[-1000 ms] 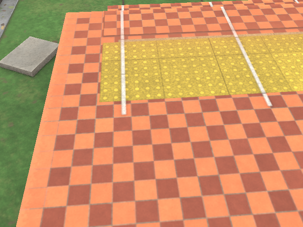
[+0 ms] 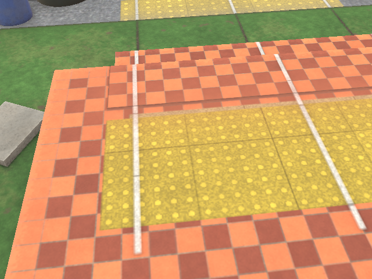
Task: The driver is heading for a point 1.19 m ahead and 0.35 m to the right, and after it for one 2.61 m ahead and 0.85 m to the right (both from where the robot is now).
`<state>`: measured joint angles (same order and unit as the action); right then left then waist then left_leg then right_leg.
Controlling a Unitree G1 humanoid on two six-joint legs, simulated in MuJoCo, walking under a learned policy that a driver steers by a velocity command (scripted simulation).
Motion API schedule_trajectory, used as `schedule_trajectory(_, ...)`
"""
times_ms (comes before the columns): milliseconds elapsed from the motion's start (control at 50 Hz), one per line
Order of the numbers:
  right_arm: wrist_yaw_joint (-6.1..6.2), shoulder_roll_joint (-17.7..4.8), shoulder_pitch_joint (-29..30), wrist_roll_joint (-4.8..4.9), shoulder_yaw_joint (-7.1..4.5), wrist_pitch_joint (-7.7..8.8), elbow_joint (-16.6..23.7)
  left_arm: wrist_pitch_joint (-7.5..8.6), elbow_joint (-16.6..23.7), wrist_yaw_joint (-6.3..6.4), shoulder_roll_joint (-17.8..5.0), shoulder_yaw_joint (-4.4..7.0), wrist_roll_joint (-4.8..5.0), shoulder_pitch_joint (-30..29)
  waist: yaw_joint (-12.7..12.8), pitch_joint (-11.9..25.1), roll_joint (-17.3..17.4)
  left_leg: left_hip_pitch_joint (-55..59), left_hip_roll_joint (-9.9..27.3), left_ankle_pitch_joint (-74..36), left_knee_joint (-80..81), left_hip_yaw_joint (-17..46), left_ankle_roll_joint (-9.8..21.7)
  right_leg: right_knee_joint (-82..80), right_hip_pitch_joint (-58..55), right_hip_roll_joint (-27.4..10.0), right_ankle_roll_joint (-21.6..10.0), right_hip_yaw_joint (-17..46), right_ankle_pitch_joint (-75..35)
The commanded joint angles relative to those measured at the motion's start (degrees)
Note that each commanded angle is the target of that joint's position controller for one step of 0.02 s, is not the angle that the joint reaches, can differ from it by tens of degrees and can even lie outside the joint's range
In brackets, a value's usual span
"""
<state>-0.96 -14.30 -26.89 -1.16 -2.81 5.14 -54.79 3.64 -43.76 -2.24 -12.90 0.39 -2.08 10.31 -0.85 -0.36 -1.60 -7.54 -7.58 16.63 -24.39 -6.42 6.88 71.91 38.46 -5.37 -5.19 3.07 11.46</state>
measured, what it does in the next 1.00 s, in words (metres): walks ahead, turning right: right foot, then left foot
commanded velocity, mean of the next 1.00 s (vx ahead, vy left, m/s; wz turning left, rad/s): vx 1.00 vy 0.00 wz -0.53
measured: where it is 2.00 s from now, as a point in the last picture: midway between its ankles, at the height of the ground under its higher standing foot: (309, 78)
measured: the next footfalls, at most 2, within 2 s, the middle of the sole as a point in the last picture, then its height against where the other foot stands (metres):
right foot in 0.26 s outside the picture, level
left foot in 0.68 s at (174, 192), level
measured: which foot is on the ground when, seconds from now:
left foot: down 0.00-0.24, up 0.26-0.66, down 0.68-1.00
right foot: up 0.00-0.24, down 0.26-0.70, up 0.72-1.00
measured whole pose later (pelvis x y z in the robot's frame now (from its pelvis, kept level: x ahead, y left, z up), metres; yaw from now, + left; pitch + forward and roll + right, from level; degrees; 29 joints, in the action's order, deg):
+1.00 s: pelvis +0.94 -0.08 +0.00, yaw -32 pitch +1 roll +3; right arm 0.0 -17.9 -29.3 -1.4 -3.4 6.4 -53.6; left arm 0.4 -36.2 -5.0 -19.1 2.7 -1.7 -1.0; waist -3.9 -1.1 -2.3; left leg 6.6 0.5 21.1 -14.1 -15.1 -2.9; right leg 56.7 46.0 -4.1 -7.5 -4.7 2.2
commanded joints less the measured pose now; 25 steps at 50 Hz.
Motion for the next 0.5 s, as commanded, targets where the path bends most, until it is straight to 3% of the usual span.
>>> schedule_trajectory(20, -0.54, -4.0, 3.2, 1.02, -0.16, 2.68, 3.8, -0.1, 5.0, -0.46, -3.9, 0.03, -0.1, -5.0, 2.4, -11.3, 1.6, -12.4, 13.7, -1.9, 24.1, 14.1, 6.2, -11.8, 3.9, -3.4, 1.5, -3.0, -9.2)
schedule_trajectory(60, -0.65, -4.1, 0.9, 1.8, -0.01, 3.26, 3.4, 0.56, 6.1, -1.06, -2.5, -0.7, 0.35, -10.0, 0.8, -10.4, 0.6, -11.1, 11.3, -15.9, 24.3, 9.1, 3.9, -24.0, -2.2, -1.7, 1.2, -6.4, -19.2)
schedule_trajectory(100, -0.2, -5.8, -2.4, 2.47, -0.12, 3.79, 2.2, 0.92, 6.8, -1.6, -1.6, -1.19, 1.0, -13.7, -0.8, -9.4, 1.1, -6.1, 13.0, -28.1, 26.7, 7.6, 2.5, -32.4, -7.5, 0.4, -0.2, -8.9, -25.7)
schedule_trajectory(160, 0.51, -8.1, -4.6, 1.45, -0.08, 3.21, 0.8, 1.03, 6.9, -0.91, -3.8, -0.71, 0.86, -16.0, -1.5, -6.7, 3.4, 10.0, 14.7, -52.1, 21.6, 5.3, 1.0, -39.8, -8.3, 4.6, -1.7, -11.4, -23.1)
schedule_trajectory(200, 1.65, -10.6, -4.8, 0.04, -0.37, 2.0, 0.0, 0.95, 6.0, -0.01, -6.2, 0.27, 0.44, -11.9, 1.5, -1.3, 7.8, 18.1, 17.0, -73.2, 10.3, 5.1, 0.0, -40.4, -13.0, 9.0, -2.8, -12.2, -13.2)
schedule_trajectory(220, 2.32, -11.8, -4.0, -0.93, -0.68, 1.07, -0.3, 0.94, 3.8, 0.67, -8.3, 1.21, 0.57, -3.9, 5.6, 3.2, 9.3, 19.0, 18.1, -77.8, -0.1, 5.3, -0.1, -40.5, -20.5, 10.2, -3.8, -10.8, -8.5)
schedule_trajectory(240, 2.76, -12.8, -1.5, -1.52, -1.04, 0.12, 0.0, 0.83, -0.2, 1.55, -10.2, 2.35, 0.75, 8.1, 11.2, 8.5, 9.5, 16.5, 18.1, -75.3, -14.5, 4.4, 0.0, -42.8, -31.5, 10.1, -4.9, -9.8, -5.6)
schedule_trajectory(260, 2.83, -12.1, 1.6, -1.88, -1.15, -0.11, 1.0, 0.48, -3.6, 2.59, -13.2, 3.78, 0.13, 19.8, 16.2, 13.6, 8.7, 5.8, 15.9, -61.6, -32.3, 3.4, 0.5, -39.6, -45.4, 4.9, -6.9, -5.1, 2.6)
schedule_trajectory(280, 0.96, -1.5, -4.1, 0.37, 1.08, 0.76, 3.9, 0.37, -4.4, 3.12, -18.7, 5.51, -1.84, 21.5, 8.7, 19.5, -10.0, -21.3, 6.1, -9.1, -58.1, 4.1, -2.0, -40.0, -65.2, -12.3, -15.3, 23.8, 13.8)
schedule_trajectory(300, 0.62, -5.5, -1.7, 1.27, 0.56, 2.28, 4.9, 0.09, -4.9, 1.67, -15.8, 5.7, 0.11, 20.4, 9.4, 23.6, -9.7, -32.2, 2.8, 7.7, -64.8, 10.5, -1.3, -52.5, -67.9, -14.0, -18.0, 45.5, 18.5)
schedule_trajectory(320, 0.85, -6.0, 6.5, 1.26, 0.76, 2.94, 7.8, 0.54, -5.3, 1.21, -13.8, 5.51, 0.38, 14.9, 7.5, 11.7, -5.7, -38.3, 7.6, 0.8, -62.2, 11.7, -0.6, -55.5, -60.1, -11.4, -16.2, 37.0, 14.2)
schedule_trajectory(340, 0.8, -5.9, 10.1, 0.43, 1.19, 3.39, 9.1, 0.79, -5.9, 0.86, -10.2, 4.96, 0.78, 13.0, 6.0, 6.7, 0.9, -36.7, 9.8, -1.7, -57.5, 11.4, -0.6, -56.8, -51.2, -9.8, -14.7, 30.9, 9.1)
schedule_trajectory(360, 0.55, -4.9, 12.0, -0.58, 1.5, 3.16, 9.8, 0.93, -6.6, 1.02, -7.9, 4.44, 0.65, 12.1, 3.7, 2.5, 3.5, -34.0, 11.5, -2.0, -53.4, 11.3, -1.2, -58.1, -42.6, -6.9, -13.1, 26.1, 6.0)
schedule_trajectory(380, 0.08, -4.0, 12.3, -1.84, 1.79, 2.3, 11.2, 1.01, -7.6, 1.5, -6.1, 3.71, 0.79, 12.0, 0.9, 0.0, 3.4, -31.0, 12.3, -1.1, -50.2, 11.3, -2.6, -59.6, -35.3, -4.4, -12.3, 23.3, 4.9)
schedule_trajectory(400, -0.39, -3.1, 12.1, -2.71, 2.07, 1.29, 11.7, 1.34, -8.0, 1.75, -5.9, 3.46, 0.99, 11.9, -0.9, -1.4, 2.7, -29.9, 13.1, 0.2, -47.2, 11.1, -3.9, -60.9, -31.2, -3.0, -12.3, 21.7, 5.3)
schedule_trajectory(440, -1.01, -2.9, 16.0, -3.29, 2.55, 0.05, 14.3, 2.24, -8.1, 1.97, -8.0, 3.94, 1.86, 12.4, -1.7, -4.9, 1.6, -30.8, 14.6, 0.8, -40.2, 9.6, -6.4, -64.4, -24.4, -2.0, -13.2, 19.8, 5.2)
schedule_trajectory(500, -1.83, -3.4, 27.2, -1.77, 3.53, 0.18, 19.1, 3.09, -6.4, 1.64, -10.1, 4.81, 1.79, 11.3, -0.1, -8.7, 0.7, -22.4, 13.7, -14.0, -20.4, 6.7, -8.8, -68.5, -13.6, 2.1, -11.1, 14.5, -0.8)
